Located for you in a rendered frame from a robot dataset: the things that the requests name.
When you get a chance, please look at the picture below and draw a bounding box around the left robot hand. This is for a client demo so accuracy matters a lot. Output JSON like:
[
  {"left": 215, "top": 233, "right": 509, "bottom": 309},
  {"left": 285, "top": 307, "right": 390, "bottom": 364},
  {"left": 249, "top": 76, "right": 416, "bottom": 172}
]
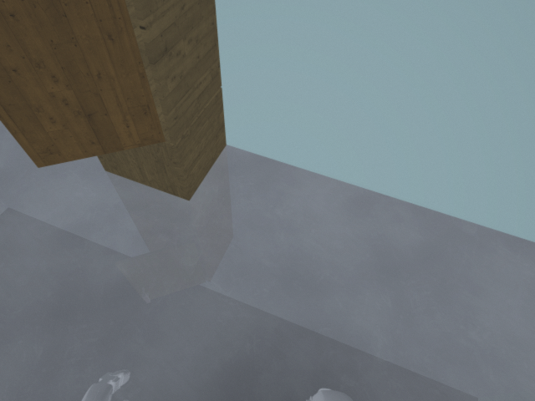
[{"left": 82, "top": 370, "right": 130, "bottom": 401}]

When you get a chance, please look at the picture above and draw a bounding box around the cupboard door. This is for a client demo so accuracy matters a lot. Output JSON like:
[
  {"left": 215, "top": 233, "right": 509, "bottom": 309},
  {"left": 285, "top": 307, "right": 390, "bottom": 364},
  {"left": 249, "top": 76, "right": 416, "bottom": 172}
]
[{"left": 0, "top": 0, "right": 166, "bottom": 168}]

